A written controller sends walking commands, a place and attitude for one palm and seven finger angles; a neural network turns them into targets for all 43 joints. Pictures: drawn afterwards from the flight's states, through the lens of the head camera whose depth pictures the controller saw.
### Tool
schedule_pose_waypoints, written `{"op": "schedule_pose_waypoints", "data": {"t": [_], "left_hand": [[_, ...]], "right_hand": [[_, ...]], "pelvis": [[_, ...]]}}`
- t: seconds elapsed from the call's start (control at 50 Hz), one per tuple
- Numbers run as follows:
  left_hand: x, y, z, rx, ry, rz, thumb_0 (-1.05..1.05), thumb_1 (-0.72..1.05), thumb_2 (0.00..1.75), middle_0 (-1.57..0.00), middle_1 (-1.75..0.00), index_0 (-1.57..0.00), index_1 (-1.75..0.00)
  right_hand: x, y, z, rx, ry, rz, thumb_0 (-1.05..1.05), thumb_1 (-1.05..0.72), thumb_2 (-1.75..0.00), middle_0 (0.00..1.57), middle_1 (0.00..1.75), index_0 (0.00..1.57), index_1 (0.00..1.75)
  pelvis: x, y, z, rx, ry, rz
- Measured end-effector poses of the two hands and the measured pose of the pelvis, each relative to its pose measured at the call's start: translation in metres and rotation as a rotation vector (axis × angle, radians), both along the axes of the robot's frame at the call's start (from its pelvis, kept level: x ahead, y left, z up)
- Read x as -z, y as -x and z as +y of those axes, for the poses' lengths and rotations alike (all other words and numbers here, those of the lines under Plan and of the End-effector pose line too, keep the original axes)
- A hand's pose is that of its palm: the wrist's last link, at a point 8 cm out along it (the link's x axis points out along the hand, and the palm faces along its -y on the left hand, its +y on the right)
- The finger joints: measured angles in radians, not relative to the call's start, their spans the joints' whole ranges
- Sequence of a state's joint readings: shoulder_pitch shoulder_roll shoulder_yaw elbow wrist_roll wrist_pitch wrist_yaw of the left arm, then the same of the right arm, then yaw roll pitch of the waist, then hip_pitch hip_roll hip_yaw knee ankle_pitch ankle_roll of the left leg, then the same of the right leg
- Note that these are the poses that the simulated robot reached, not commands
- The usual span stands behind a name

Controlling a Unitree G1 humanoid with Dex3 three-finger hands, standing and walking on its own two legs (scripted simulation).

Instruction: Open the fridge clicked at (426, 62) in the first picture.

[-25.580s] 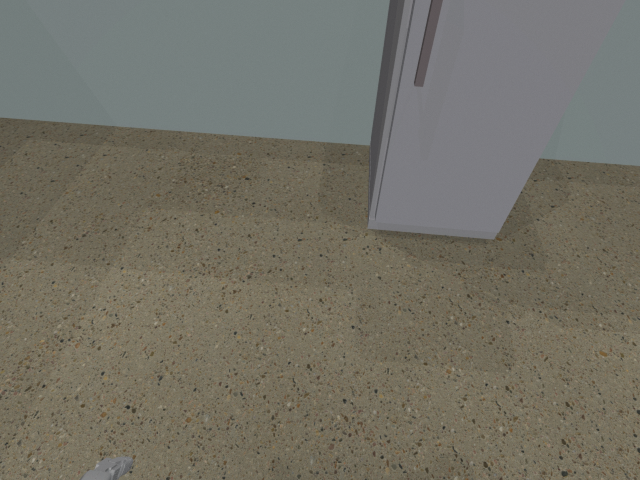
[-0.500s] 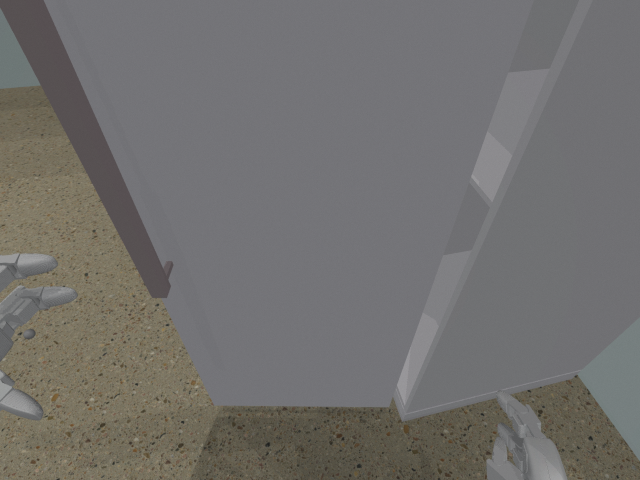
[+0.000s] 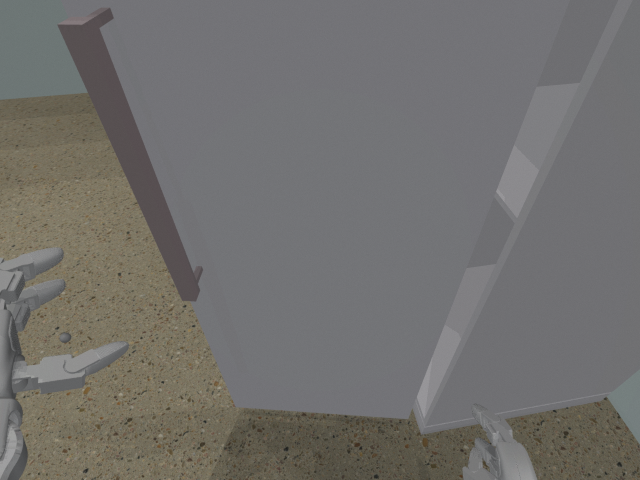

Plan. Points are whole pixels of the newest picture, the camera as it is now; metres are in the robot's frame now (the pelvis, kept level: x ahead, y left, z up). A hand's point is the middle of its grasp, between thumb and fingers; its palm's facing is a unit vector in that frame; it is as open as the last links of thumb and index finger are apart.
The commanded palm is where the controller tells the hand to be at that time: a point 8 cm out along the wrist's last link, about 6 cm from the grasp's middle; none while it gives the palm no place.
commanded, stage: draw the hand back to the body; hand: left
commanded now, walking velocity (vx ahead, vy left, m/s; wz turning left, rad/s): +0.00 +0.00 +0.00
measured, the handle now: (157, 188) +0.42 +0.28 +0.16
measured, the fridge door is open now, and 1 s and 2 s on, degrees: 76 76 76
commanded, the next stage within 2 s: step back with the hand held close in 0.72 s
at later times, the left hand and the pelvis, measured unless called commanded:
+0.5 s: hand (105, 312) +0.22 +0.25 +0.15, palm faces +0.42 -0.81 -0.41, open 7.7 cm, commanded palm +0.17 +0.29 +0.18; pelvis +0.03 -0.02 +0.01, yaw -1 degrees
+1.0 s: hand (100, 315) +0.22 +0.25 +0.16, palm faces +0.40 -0.82 -0.41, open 7.4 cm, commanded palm +0.15 +0.29 +0.18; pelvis +0.01 -0.01 +0.01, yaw +0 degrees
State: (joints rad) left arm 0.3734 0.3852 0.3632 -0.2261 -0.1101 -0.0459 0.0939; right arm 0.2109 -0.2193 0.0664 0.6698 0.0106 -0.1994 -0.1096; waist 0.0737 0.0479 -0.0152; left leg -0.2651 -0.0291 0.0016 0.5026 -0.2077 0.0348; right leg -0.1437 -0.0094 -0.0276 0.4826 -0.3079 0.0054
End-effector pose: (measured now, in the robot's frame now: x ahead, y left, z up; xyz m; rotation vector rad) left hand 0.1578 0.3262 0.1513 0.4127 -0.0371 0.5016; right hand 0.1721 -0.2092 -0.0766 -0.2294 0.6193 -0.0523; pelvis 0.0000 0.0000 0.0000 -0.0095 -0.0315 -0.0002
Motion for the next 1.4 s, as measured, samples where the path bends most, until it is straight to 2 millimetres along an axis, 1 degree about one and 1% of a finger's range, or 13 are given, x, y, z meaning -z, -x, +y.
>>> {"op": "schedule_pose_waypoints", "data": {"t": [0.1, 0.18, 0.3, 0.38, 0.44, 0.56, 0.68, 0.92, 0.98, 1.06, 1.18, 1.3, 1.4], "left_hand": [[-0.001, -0.007, -0.001, -0.016, -0.007, 0.02, -0.01, 0.16, 0.54, -0.23, -0.74, -0.23, -0.74], [-0.003, -0.014, -0.012, 0.003, -0.005, 0.017, 0.0, 0.3, 0.61, -0.23, -0.65, -0.23, -0.65], [-0.018, -0.022, -0.031, 0.068, -0.037, -0.02, 0.0, 0.52, 0.72, -0.22, -0.53, -0.22, -0.53], [-0.026, -0.024, -0.037, 0.086, -0.056, -0.038, 0.0, 0.66, 0.79, -0.22, -0.44, -0.22, -0.44], [-0.025, -0.025, -0.037, 0.081, -0.053, -0.027, 0.0, 0.75, 0.83, -0.22, -0.39, -0.22, -0.39], [-0.017, -0.023, -0.039, 0.062, -0.029, 0.014, 0.01, 0.85, 0.88, -0.21, -0.33, -0.21, -0.33], [-0.021, -0.019, -0.042, 0.06, -0.032, -0.001, 0.01, 0.88, 0.89, -0.21, -0.31, -0.21, -0.31], [-0.028, -0.016, -0.041, 0.078, -0.053, -0.046, 0.01, 0.89, 0.9, -0.21, -0.3, -0.21, -0.3], [-0.028, -0.017, -0.04, 0.109, -0.074, -0.058, 0.01, 0.89, 0.9, -0.21, -0.3, -0.21, -0.3], [-0.023, -0.014, -0.036, 0.157, -0.083, -0.028, 0.01, 0.89, 0.9, -0.21, -0.3, -0.21, -0.3], [-0.021, 0.001, -0.021, 0.202, -0.114, -0.004, 0.01, 0.89, 0.9, -0.21, -0.3, -0.21, -0.3], [-0.026, 0.02, 0.001, 0.187, -0.153, -0.063, 0.01, 0.89, 0.9, -0.21, -0.3, -0.21, -0.3], [-0.028, 0.04, 0.012, 0.149, -0.178, -0.106, 0.01, 0.89, 0.9, -0.21, -0.3, -0.21, -0.3]], "right_hand": [[0.003, -0.004, -0.007, 0.016, 0.003, 0.044, 0.01, -0.9, -0.9, 0.2, 0.31, 0.21, 0.3], [0.001, -0.01, -0.016, 0.022, 0.018, 0.05, 0.01, -0.9, -0.9, 0.2, 0.31, 0.21, 0.3], [-0.007, -0.025, -0.027, 0.035, 0.027, 0.027, 0.01, -0.91, -0.9, 0.2, 0.3, 0.2, 0.3], [-0.011, -0.034, -0.029, 0.037, 0.022, 0.015, 0.01, -0.91, -0.9, 0.2, 0.3, 0.2, 0.3], [-0.011, -0.039, -0.03, 0.036, 0.015, 0.017, 0.01, -0.91, -0.9, 0.2, 0.3, 0.2, 0.3], [-0.009, -0.041, -0.029, 0.027, 0.007, 0.038, 0.01, -0.91, -0.9, 0.2, 0.3, 0.2, 0.3], [-0.006, -0.038, -0.028, 0.02, 0.007, 0.055, 0.01, -0.91, -0.9, 0.2, 0.3, 0.2, 0.3], [-0.006, -0.025, -0.029, 0.03, 0.013, 0.075, 0.01, -0.91, -0.9, 0.2, 0.3, 0.2, 0.3], [-0.008, -0.019, -0.031, 0.049, 0.03, 0.1, 0.01, -0.91, -0.9, 0.2, 0.3, 0.2, 0.3], [-0.013, -0.009, -0.033, 0.095, 0.049, 0.116, 0.01, -0.91, -0.9, 0.2, 0.3, 0.2, 0.3], [-0.017, 0.013, -0.026, 0.139, 0.076, 0.128, 0.01, -0.91, -0.9, 0.2, 0.3, 0.2, 0.3], [-0.017, 0.036, -0.009, 0.133, 0.085, 0.124, 0.01, -0.91, -0.9, 0.2, 0.3, 0.2, 0.3], [-0.012, 0.048, 0.006, 0.096, 0.075, 0.105, 0.01, -0.91, -0.9, 0.2, 0.3, 0.2, 0.3]], "pelvis": [[-0.003, -0.009, -0.003, 0.007, -0.006, -0.01], [-0.004, -0.016, -0.005, 0.011, -0.009, -0.014], [-0.005, -0.026, -0.009, 0.017, -0.012, -0.014], [-0.006, -0.029, -0.013, 0.019, -0.013, -0.016], [-0.006, -0.03, -0.015, 0.02, -0.014, -0.015], [-0.006, -0.031, -0.019, 0.018, -0.014, -0.014], [-0.007, -0.03, -0.02, 0.014, -0.013, -0.019], [-0.007, -0.019, -0.018, 0.004, 0.001, -0.016], [-0.007, -0.014, -0.014, 0.005, 0.009, 0.005], [-0.007, -0.005, -0.005, 0.015, 0.012, 0.028], [-0.006, 0.01, 0.011, 0.023, 0.016, 0.041], [-0.003, 0.028, 0.024, 0.021, 0.018, 0.038], [0.002, 0.044, 0.03, -0.019, 0.029, 0.045]]}}
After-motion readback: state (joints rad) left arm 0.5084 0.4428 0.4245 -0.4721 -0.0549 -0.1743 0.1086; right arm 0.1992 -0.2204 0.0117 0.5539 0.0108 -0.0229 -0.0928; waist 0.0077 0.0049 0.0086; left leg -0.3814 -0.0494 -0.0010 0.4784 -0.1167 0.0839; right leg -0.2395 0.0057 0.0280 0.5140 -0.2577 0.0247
